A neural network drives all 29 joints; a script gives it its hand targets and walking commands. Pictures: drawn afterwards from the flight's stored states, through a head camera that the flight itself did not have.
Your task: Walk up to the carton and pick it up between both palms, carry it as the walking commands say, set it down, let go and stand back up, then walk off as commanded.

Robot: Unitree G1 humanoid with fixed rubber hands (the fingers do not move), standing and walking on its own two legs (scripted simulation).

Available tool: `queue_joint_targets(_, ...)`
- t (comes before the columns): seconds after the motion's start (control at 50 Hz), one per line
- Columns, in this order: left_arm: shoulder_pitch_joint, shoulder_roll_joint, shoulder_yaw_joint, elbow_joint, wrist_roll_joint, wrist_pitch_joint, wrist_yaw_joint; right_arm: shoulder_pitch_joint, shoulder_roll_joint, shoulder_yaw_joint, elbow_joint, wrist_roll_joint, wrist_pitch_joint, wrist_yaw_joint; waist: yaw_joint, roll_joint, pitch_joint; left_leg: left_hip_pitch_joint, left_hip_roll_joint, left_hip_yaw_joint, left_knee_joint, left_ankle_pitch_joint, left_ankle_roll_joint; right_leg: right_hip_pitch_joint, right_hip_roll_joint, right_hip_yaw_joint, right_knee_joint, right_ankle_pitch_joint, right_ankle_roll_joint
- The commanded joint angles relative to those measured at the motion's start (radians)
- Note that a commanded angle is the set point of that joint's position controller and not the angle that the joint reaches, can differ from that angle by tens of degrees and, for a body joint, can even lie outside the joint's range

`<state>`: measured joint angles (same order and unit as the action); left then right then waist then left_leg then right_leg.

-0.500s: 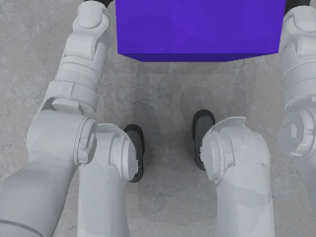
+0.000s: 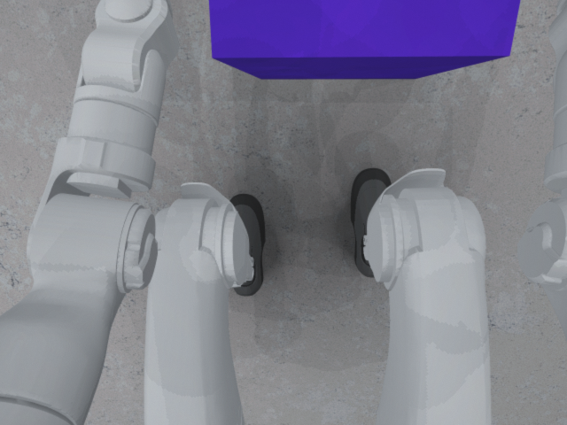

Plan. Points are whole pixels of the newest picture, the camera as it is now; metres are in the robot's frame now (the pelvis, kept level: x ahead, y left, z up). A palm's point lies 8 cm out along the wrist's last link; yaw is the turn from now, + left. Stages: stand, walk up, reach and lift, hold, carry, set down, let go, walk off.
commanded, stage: set down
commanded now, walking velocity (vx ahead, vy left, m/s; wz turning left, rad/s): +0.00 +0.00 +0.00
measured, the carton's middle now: out of the picture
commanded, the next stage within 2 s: let go in 1.06 s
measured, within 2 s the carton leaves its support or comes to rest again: neither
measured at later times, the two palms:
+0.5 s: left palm out of the picture +0.58 +0.12 +0.03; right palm out of the picture +0.53 -0.32 +0.04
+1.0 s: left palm out of the picture +0.58 +0.13 +0.17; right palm out of the picture +0.52 -0.33 +0.17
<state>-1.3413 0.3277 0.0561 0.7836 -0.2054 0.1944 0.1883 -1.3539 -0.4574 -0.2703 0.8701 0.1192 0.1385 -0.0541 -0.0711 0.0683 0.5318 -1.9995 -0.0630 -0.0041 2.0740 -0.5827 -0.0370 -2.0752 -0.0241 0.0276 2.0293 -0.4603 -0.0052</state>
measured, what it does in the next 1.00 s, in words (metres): rises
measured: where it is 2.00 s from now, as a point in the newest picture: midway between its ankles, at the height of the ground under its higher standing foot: (307, 252)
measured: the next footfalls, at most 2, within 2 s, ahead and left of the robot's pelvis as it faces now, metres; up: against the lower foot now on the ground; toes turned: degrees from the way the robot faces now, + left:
none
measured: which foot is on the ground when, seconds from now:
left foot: down 0.00-1.00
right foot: down 0.00-1.00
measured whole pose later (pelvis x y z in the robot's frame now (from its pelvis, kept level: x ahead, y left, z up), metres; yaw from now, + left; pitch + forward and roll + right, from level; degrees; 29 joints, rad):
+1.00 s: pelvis +0.09 -0.01 +0.24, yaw +0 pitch +44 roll +3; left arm -0.87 0.23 0.20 0.76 -0.07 0.17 0.04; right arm -0.91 -0.42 -0.26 0.95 0.13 0.12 0.15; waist -0.09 0.04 -0.19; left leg -1.45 -0.05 -0.01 1.11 -0.42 -0.03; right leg -1.53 -0.02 0.03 1.12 -0.35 -0.01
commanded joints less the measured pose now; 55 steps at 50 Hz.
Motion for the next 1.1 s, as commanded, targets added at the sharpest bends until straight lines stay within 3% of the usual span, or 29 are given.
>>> queue_joint_targets(0.0, -0.385, 0.194, 0.036, -0.334, -0.057, 0.074, 0.026, -0.301, -0.262, 0.039, -0.298, 0.103, 0.076, -0.014, -0.125, -0.14, -1.959, 0.517, -0.015, 0.1, -0.245, 0.044, 0.015, 0.97, 0.038, -0.092, -0.24, 0.168, 0.01)
queue_joint_targets(0.08, -0.295, 0.17, 0.081, -0.182, -0.021, 0.086, 0.005, -0.224, -0.239, 0.029, -0.166, 0.056, 0.089, 0.007, -0.106, -0.173, -1.78, 0.39, -0.021, 0.093, -0.301, 0.019, 0.02, 0.94, 0.04, -0.059, -0.292, 0.163, 0.007)
queue_joint_targets(0.1, -0.276, 0.17, 0.093, -0.132, 0.005, 0.083, 0.0, -0.19, -0.215, 0.025, -0.093, 0.04, 0.092, 0.016, -0.098, -0.154, -1.707, 0.372, -0.021, 0.093, -0.319, 0.004, 0.017, 0.893, 0.039, -0.055, -0.31, 0.142, 0.007)
queue_joint_targets(0.14, -0.254, 0.169, 0.117, -0.123, 0.034, 0.07, -0.008, -0.175, -0.19, 0.022, -0.093, 0.023, 0.082, 0.032, -0.083, -0.161, -1.732, 0.416, -0.028, 0.087, -0.352, 0.051, 0.018, 0.899, 0.046, -0.06, -0.339, 0.181, 0.013)
queue_joint_targets(0.22, -0.102, 0.097, 0.121, 0.007, 0.066, 0.059, -0.043, -0.091, -0.146, 0.0, -0.089, -0.004, 0.055, 0.065, -0.064, -0.151, -1.663, 0.386, -0.033, 0.082, -0.422, 0.1, 0.02, 0.884, 0.056, -0.061, -0.399, 0.252, 0.017)
queue_joint_targets(0.24, -0.063, 0.101, 0.14, 0.017, 0.082, 0.053, -0.051, -0.066, -0.135, 0.002, -0.089, -0.013, 0.048, 0.075, -0.041, -0.156, -1.647, 0.368, -0.036, 0.083, -0.442, 0.121, 0.019, 0.892, 0.056, -0.057, -0.414, 0.274, 0.018)
queue_joint_targets(0.28, 0.0, 0.075, 0.141, 0.039, 0.086, 0.042, -0.07, -0.007, -0.115, -0.002, -0.065, -0.034, 0.037, 0.089, -0.048, -0.173, -1.626, 0.333, -0.04, 0.081, -0.486, 0.148, 0.019, 0.944, 0.058, -0.05, -0.448, 0.34, 0.02)
queue_joint_targets(0.3, 0.018, 0.059, 0.133, 0.012, 0.085, 0.035, -0.079, 0.022, -0.119, -0.013, -0.074, -0.043, 0.029, 0.097, -0.06, -0.161, -1.644, 0.349, -0.043, 0.078, -0.507, 0.184, 0.016, 0.963, 0.062, -0.052, -0.458, 0.393, 0.018)
queue_joint_targets(0.34, 0.067, 0.027, 0.129, -0.006, 0.089, 0.017, -0.1, 0.064, -0.082, -0.012, -0.081, -0.042, 0.012, 0.119, -0.047, -0.172, -1.597, 0.311, -0.045, 0.073, -0.552, 0.237, 0.018, 0.983, 0.066, -0.046, -0.485, 0.481, 0.019)
queue_joint_targets(0.46, 0.105, -0.018, 0.118, -0.044, 0.127, -0.025, -0.133, 0.149, -0.033, -0.027, 0.013, -0.037, -0.02, 0.164, -0.044, -0.11, -1.446, 0.334, -0.034, 0.058, -0.689, 0.269, 0.005, 0.918, 0.064, -0.037, -0.606, 0.492, 0.017)
queue_joint_targets(0.56, 0.112, 0.02, 0.121, -0.218, 0.12, -0.027, -0.113, 0.178, -0.103, -0.067, -0.095, -0.016, -0.025, 0.164, -0.062, -0.045, -1.717, 0.618, -0.043, 0.06, -0.752, 0.398, -0.013, 1.034, 0.081, -0.057, -0.687, 0.58, 0.011)
queue_joint_targets(0.58, 0.111, 0.006, 0.109, -0.24, 0.108, -0.024, -0.112, 0.186, -0.124, -0.073, -0.098, -0.017, -0.025, 0.167, -0.085, -0.051, -1.755, 0.649, -0.044, 0.058, -0.762, 0.415, -0.017, 1.064, 0.083, -0.06, -0.702, 0.604, 0.01)
queue_joint_targets(0.6, 0.13, 0.005, 0.105, -0.281, 0.114, -0.027, -0.11, 0.217, -0.11, -0.059, -0.132, -0.004, -0.024, 0.17, -0.077, -0.027, -1.79, 0.71, -0.044, 0.061, -0.773, 0.46, -0.02, 1.089, 0.087, -0.059, -0.716, 0.642, 0.008)
queue_joint_targets(0.66, 0.203, 0.007, 0.117, -0.327, 0.121, -0.026, -0.11, 0.26, -0.112, -0.043, -0.19, -0.003, -0.022, 0.175, -0.067, -0.076, -1.827, 0.719, -0.047, 0.063, -0.83, 0.522, -0.023, 1.226, 0.089, -0.052, -0.753, 0.766, 0.013)
queue_joint_targets(0.7, 0.251, -0.011, 0.127, -0.283, 0.137, -0.026, -0.116, 0.302, -0.096, -0.027, -0.164, -0.001, -0.02, 0.184, -0.056, -0.055, -1.731, 0.733, -0.044, 0.064, -0.873, 0.528, -0.025, 1.223, 0.087, -0.042, -0.798, 0.766, 0.013)
queue_joint_targets(0.76, 0.306, -0.036, 0.138, -0.206, 0.156, -0.039, -0.135, 0.329, -0.042, 0.003, -0.109, 0.0, -0.028, 0.199, -0.034, -0.081, -1.545, 0.654, -0.038, 0.058, -0.943, 0.506, -0.019, 1.243, 0.078, -0.019, -0.862, 0.772, 0.014)
queue_joint_targets(0.82, 0.335, -0.058, 0.132, -0.162, 0.141, -0.058, -0.155, 0.335, -0.01, 0.023, -0.095, 0.002, -0.04, 0.205, -0.025, -0.123, -1.507, 0.625, -0.042, 0.054, -1.012, 0.497, -0.013, 1.363, 0.071, 0.003, -0.915, 0.82, 0.012)
queue_joint_targets(0.94, 0.356, -0.067, 0.182, -0.014, 0.2, -0.074, -0.168, 0.363, 0.035, -0.024, 0.038, -0.072, -0.062, 0.206, -0.013, -0.141, -1.328, 0.584, -0.035, 0.033, -1.098, 0.447, -0.01, 1.334, 0.049, 0.004, -0.992, 0.777, 0.02)
queue_joint_targets(0.96, 0.354, -0.079, 0.191, -0.019, 0.214, -0.076, -0.165, 0.355, 0.031, -0.025, 0.011, -0.08, -0.064, 0.207, -0.003, -0.118, -1.357, 0.632, -0.038, 0.03, -1.099, 0.462, -0.01, 1.332, 0.052, 0.005, -1.003, 0.773, 0.02)
queue_joint_targets(0.98, 0.337, -0.096, 0.182, -0.01, 0.214, -0.074, -0.161, 0.343, 0.028, -0.036, 0.015, -0.095, -0.068, 0.209, -0.02, -0.135, -1.346, 0.625, -0.034, 0.018, -1.105, 0.458, -0.011, 1.308, 0.049, -0.006, -1.008, 0.761, 0.02)
queue_joint_targets(1.06, 0.392, -0.104, 0.189, -0.042, 0.24, -0.07, -0.133, 0.36, -0.029, -0.059, -0.067, -0.137, -0.073, 0.208, 0.002, -0.115, -1.519, 0.748, -0.028, 0.017, -1.09, 0.545, -0.021, 1.363, 0.052, -0.019, -0.993, 0.804, 0.023)
queue_joint_targets(1.08, 0.402, -0.101, 0.177, -0.079, 0.238, -0.063, -0.124, 0.393, -0.049, -0.064, -0.075, -0.143, -0.065, 0.209, 0.0, -0.086, -1.593, 0.849, -0.02, 0.016, -1.086, 0.573, -0.021, 1.355, 0.058, -0.03, -0.999, 0.766, 0.023)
